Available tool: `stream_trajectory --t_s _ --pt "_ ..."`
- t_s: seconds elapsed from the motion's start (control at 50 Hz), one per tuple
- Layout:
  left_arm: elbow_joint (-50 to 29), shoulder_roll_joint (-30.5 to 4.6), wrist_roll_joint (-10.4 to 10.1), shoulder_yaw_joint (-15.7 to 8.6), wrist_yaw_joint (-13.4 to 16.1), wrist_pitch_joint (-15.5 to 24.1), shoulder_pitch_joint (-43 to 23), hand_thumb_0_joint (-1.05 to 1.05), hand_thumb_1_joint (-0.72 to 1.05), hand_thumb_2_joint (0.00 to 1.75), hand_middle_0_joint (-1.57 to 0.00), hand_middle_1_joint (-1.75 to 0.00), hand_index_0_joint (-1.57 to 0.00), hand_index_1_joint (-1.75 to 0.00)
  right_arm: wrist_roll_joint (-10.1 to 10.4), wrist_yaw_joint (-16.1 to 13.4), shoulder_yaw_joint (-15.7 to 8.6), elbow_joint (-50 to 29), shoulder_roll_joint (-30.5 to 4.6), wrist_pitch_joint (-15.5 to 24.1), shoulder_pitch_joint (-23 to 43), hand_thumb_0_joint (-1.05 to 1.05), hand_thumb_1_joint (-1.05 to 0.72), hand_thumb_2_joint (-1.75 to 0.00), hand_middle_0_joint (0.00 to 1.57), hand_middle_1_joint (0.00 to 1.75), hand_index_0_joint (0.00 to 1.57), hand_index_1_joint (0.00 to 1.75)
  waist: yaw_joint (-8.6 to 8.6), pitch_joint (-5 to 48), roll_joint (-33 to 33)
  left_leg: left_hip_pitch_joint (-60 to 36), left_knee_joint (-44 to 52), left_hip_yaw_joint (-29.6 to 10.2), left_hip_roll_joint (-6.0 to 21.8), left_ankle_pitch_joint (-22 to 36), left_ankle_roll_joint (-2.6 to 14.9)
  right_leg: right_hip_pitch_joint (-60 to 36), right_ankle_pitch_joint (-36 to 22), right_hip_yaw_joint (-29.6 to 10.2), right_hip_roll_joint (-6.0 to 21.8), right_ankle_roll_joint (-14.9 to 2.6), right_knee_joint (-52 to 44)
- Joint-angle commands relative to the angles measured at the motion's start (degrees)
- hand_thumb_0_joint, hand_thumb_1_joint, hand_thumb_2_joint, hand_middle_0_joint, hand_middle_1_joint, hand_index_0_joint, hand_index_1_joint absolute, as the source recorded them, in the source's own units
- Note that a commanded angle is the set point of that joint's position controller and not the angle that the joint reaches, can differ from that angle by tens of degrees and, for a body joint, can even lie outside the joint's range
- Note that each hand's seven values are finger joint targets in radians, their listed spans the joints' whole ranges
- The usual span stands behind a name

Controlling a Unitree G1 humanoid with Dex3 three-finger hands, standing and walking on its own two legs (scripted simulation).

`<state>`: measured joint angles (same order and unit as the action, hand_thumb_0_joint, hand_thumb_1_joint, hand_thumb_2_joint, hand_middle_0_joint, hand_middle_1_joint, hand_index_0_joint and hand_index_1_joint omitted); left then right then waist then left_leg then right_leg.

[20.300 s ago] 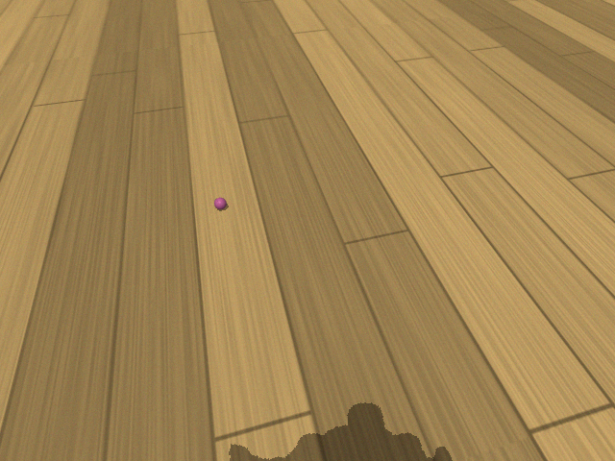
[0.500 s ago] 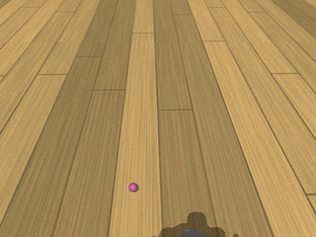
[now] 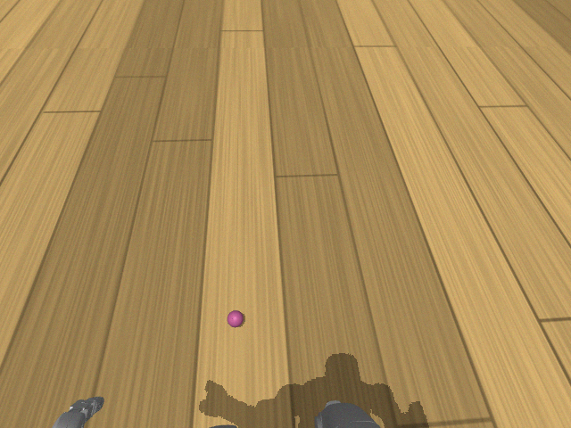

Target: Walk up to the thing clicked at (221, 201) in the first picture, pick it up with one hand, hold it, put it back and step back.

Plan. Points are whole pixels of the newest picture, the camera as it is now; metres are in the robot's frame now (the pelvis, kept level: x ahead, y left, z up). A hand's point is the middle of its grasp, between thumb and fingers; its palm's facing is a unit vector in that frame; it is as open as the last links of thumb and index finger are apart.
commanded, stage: walk up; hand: left
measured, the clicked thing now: (235, 318) +0.52 +0.15 -0.73
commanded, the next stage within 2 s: stand in 0.52 s
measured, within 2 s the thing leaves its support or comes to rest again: neither
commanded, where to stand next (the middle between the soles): +0.13 -0.06 m, yaw -3 degrees
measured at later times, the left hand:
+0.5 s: hand out of the picture +0.10 +0.24 -0.13, palm faces -0.06 -0.94 -0.32, open 7.4 cm
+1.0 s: hand out of the picture +0.11 +0.24 -0.12, palm faces -0.05 -0.94 -0.35, open 7.4 cm
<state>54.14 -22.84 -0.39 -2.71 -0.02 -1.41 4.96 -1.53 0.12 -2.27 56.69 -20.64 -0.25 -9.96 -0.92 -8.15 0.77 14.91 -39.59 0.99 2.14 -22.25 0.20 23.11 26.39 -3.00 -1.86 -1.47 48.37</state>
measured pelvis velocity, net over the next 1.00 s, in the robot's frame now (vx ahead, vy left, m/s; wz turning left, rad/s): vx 0.01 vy -0.01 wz -0.02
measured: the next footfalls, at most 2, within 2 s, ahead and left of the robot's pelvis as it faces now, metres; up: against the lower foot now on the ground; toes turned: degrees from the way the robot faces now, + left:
right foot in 0.06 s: +0.06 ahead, -0.13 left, +0.00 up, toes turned +1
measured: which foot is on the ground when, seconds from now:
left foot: down 0.00-1.00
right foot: up 0.00-0.04, down 0.06-1.00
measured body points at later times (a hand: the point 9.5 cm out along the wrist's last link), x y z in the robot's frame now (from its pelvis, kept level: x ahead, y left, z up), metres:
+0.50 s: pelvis +0.00 +0.00 +0.02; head +0.01 +0.00 +0.47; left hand +0.11 +0.29 -0.11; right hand +0.09 -0.31 -0.10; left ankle -0.01 +0.12 -0.72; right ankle +0.02 -0.13 -0.72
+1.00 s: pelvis +0.01 -0.01 +0.03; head +0.02 -0.02 +0.48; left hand +0.11 +0.29 -0.10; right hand +0.08 -0.31 -0.11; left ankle -0.01 +0.12 -0.72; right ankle +0.02 -0.13 -0.72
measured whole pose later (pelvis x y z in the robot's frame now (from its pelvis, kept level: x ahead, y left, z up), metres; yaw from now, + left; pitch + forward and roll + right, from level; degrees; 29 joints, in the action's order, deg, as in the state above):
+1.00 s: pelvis +0.01 -0.01 +0.03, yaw -1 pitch -2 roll +0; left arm 65.3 -20.0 0.0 0.1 -0.5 0.9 4.0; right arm -0.6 0.7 -0.5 65.9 -19.8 0.7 -4.6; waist -1.0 -3.3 -0.4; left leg 3.5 -16.8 2.3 1.8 -11.0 -1.4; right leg 7.9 8.9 -2.2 -0.5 0.0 19.0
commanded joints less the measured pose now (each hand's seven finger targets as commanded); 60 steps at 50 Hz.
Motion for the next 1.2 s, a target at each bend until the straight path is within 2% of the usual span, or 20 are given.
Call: stream_trajectory --t_s 0.0,0.02,0.04,0.06,0.08,0.1,0.14,0.18,0.22,0.26,0.3,0.44,0.48,0.52,0.58,0.62,0.68,0.72,0.98,1.18 --pt "-2.08 -8.25 0.75 -2.18 0.19 2.63 2.00 0.00 0.90 0.90 -0.20 -0.30 -0.20 -0.30 0.57 -1.11 -3.12 -4.59 -15.24 1.87 3.07 0.00 -0.90 -0.90 0.20 0.30 0.20 0.30 1.42 11.60 -9.43 -5.65 4.39 -6.54 8.16 33.36 5.56 -11.60 -16.31 2.45 1.68 -0.90 -20.92" --pt "-1.18 -9.88 1.16 -2.43 0.70 2.94 3.26 0.00 0.90 0.90 -0.20 -0.30 -0.20 -0.30 1.19 -1.17 -2.59 -4.63 -13.83 1.77 2.16 0.00 -0.90 -0.90 0.20 0.30 0.20 0.30 1.62 13.46 -6.89 -3.02 1.91 -5.22 7.03 32.29 3.68 -17.94 -24.79 -1.35 3.67 -2.37 -22.72" --pt "-0.95 -12.71 1.82 -2.70 1.06 3.67 4.34 0.00 0.90 0.90 -0.20 -0.30 -0.20 -0.30 1.72 -1.11 -1.85 -5.25 -12.13 1.92 1.34 0.00 -0.90 -0.90 0.20 0.30 0.20 0.30 1.56 15.56 -0.29 3.79 -1.27 -4.26 4.43 24.72 1.53 -23.87 -33.34 -11.60 9.88 -5.00 -21.57" --pt "-1.25 -14.17 0.89 -2.47 0.80 3.67 0.57 0.00 0.90 0.90 -0.20 -0.30 -0.20 -0.30 1.55 -1.20 -1.70 -4.43 -10.94 1.83 0.42 0.00 -0.90 -0.90 0.20 0.30 0.20 0.30 -0.08 15.12 2.39 1.11 0.93 -1.39 0.77 5.31 0.68 -17.59 -30.48 -15.58 15.90 -10.33 -20.98" --pt "-2.02 -13.85 0.84 -2.05 0.47 3.67 -1.15 0.00 0.90 0.90 -0.20 -0.30 -0.20 -0.30 1.27 -1.38 -1.93 -2.95 -11.13 1.77 -0.28 0.00 -0.90 -0.90 0.20 0.30 0.20 0.30 -0.90 13.35 3.28 -4.11 4.69 -1.97 0.59 0.33 0.98 -10.71 -26.47 -16.29 16.46 -10.42 -21.47" --pt "-1.91 -12.21 0.66 -1.33 0.18 3.47 -2.41 0.00 0.90 0.90 -0.20 -0.30 -0.20 -0.30 1.02 -1.19 -2.07 -2.08 -11.75 2.20 -0.48 0.00 -0.90 -0.90 0.20 0.30 0.20 0.30 -1.66 12.73 2.15 -6.41 9.76 -2.95 1.04 2.59 1.30 -8.94 -24.72 -12.65 13.86 -7.74 -20.85" --pt "-0.74 -10.24 0.38 -0.54 -0.10 2.81 -2.17 0.00 0.90 0.90 -0.20 -0.30 -0.20 -0.30 0.74 -0.77 -2.28 -1.89 -13.84 2.76 3.38 0.00 -0.90 -0.90 0.20 0.30 0.20 0.30 0.05 9.10 0.16 -5.40 15.61 -6.96 5.03 5.21 3.31 -6.45 -18.40 -5.87 7.26 -2.41 -19.58" --pt "1.20 -10.29 0.65 -0.59 -0.28 2.72 -1.01 0.00 0.90 0.90 -0.20 -0.30 -0.20 -0.30 0.75 -0.59 -1.81 -1.54 -14.47 3.11 3.91 0.00 -0.90 -0.90 0.20 0.30 0.20 0.30 0.85 8.81 0.50 -4.05 18.21 -10.27 8.87 5.94 5.27 -9.33 -14.99 -4.26 5.08 -1.30 -19.28" --pt "2.31 -10.26 0.61 -0.48 -0.39 2.89 -0.45 0.00 0.90 0.90 -0.20 -0.30 -0.20 -0.30 0.75 -0.52 -1.41 -1.07 -14.11 3.30 5.34 0.00 -0.90 -0.90 0.20 0.30 0.20 0.30 1.28 8.33 -0.44 -2.88 18.91 -7.80 7.68 6.98 4.26 -12.18 -17.30 -4.73 5.57 -1.49 -21.78" --pt "3.07 -10.49 0.47 -0.39 -0.48 3.10 -1.01 0.00 0.90 0.90 -0.20 -0.30 -0.20 -0.30 0.81 -0.50 -1.16 -0.28 -13.34 3.25 5.92 0.00 -0.90 -0.90 0.20 0.30 0.20 0.30 0.93 7.60 -0.97 -3.01 19.07 -4.80 5.25 6.85 2.43 -13.14 -19.91 -6.35 6.93 -1.85 -24.50" --pt "3.75 -10.40 0.36 -0.25 -0.42 3.24 -1.44 0.00 0.90 0.90 -0.20 -0.30 -0.20 -0.30 0.86 -0.45 -1.03 0.62 -13.13 3.21 6.12 0.00 -0.90 -0.90 0.20 0.30 0.20 0.30 0.60 8.25 -1.44 -5.63 19.32 -3.48 4.42 8.52 1.76 -12.71 -22.22 -6.89 7.79 -1.93 -25.69" --pt "6.03 -9.50 0.53 -0.03 -0.34 3.11 -1.90 0.00 0.90 0.90 -0.20 -0.30 -0.20 -0.30 1.01 -0.43 -1.11 2.49 -12.87 3.25 7.21 0.00 -0.90 -0.90 0.20 0.30 0.20 0.30 0.81 8.50 -0.69 -8.46 22.85 -3.48 5.70 9.37 1.79 -13.12 -20.95 -5.65 7.01 -0.81 -27.89" --pt "6.19 -9.58 0.65 0.02 -0.33 3.25 -2.51 0.00 0.90 0.90 -0.20 -0.30 -0.20 -0.30 0.89 -0.39 -0.93 2.73 -12.28 3.16 7.33 0.00 -0.90 -0.90 0.20 0.30 0.20 0.30 0.64 8.45 0.60 -8.61 22.60 -2.60 5.09 10.06 1.54 -13.20 -22.24 -6.30 7.41 -0.48 -29.15" --pt "6.44 -9.97 0.45 0.30 -0.15 3.73 -3.19 0.00 0.90 0.90 -0.20 -0.30 -0.20 -0.30 1.23 -0.30 -0.67 3.32 -11.34 2.71 7.61 0.00 -0.90 -0.90 0.20 0.30 0.20 0.30 0.42 7.53 -0.28 -7.87 24.00 -4.03 5.12 13.78 0.67 -14.26 -24.04 -6.11 8.44 -0.19 -30.06" --pt "6.90 -9.75 0.39 0.41 0.04 3.82 -2.96 0.00 0.90 0.90 -0.20 -0.30 -0.20 -0.30 1.21 -0.30 -0.81 3.98 -11.74 2.68 7.75 0.00 -0.90 -0.90 0.20 0.30 0.20 0.30 0.37 11.11 -0.61 -11.98 23.77 -3.86 5.85 20.29 0.51 -15.93 -29.51 -4.95 8.39 -0.13 -29.27" --pt "7.15 -9.61 0.41 0.54 0.15 3.92 -2.50 0.00 0.90 0.90 -0.20 -0.30 -0.20 -0.30 1.29 -0.27 -0.86 4.44 -11.96 2.66 7.98 0.00 -0.90 -0.90 0.20 0.30 0.20 0.30 0.54 12.23 -0.40 -12.92 23.41 -3.58 5.85 21.92 0.50 -16.82 -31.69 -4.70 8.69 0.10 -29.78" --pt "7.09 -10.03 0.48 0.54 0.33 3.96 -3.62 0.00 0.90 0.90 -0.20 -0.30 -0.20 -0.30 1.26 -0.21 -0.58 4.91 -11.52 2.36 8.01 0.00 -0.90 -0.90 0.20 0.30 0.20 0.30 0.20 11.37 0.03 -11.79 24.03 -3.40 5.60 19.92 0.24 -17.06 -30.77 -4.81 8.95 0.22 -30.66" --pt "7.26 -9.67 0.45 0.63 0.40 3.98 -3.17 0.00 0.90 0.90 -0.20 -0.30 -0.20 -0.30 1.23 -0.21 -0.66 5.21 -11.83 2.39 8.32 0.00 -0.90 -0.90 0.20 0.30 0.20 0.30 0.35 13.17 -0.97 -13.18 23.68 -3.45 6.00 23.26 0.15 -18.24 -33.97 -4.20 9.22 0.18 -30.03" --pt "7.93 -10.15 0.51 0.51 0.48 3.59 -3.09 0.00 0.90 0.90 -0.20 -0.30 -0.20 -0.30 1.07 -0.08 -0.46 6.11 -11.18 1.89 7.69 0.00 -0.90 -0.90 0.20 0.30 0.20 0.30 0.43 9.33 -0.07 -11.47 25.41 -3.63 5.76 14.28 0.13 -15.08 -22.65 -4.72 8.63 0.38 -33.12" --pt "7.63 -9.90 0.58 0.61 0.47 3.69 -3.09 0.00 0.90 0.90 -0.20 -0.30 -0.20 -0.30 0.92 -0.15 -0.30 6.00 -11.19 1.94 6.60 0.00 -0.90 -0.90 0.20 0.30 0.20 0.30 0.30 10.18 -0.43 -10.94 24.70 -3.82 5.79 15.28 0.29 -15.71 -24.71 -4.73 8.84 0.41 -32.91"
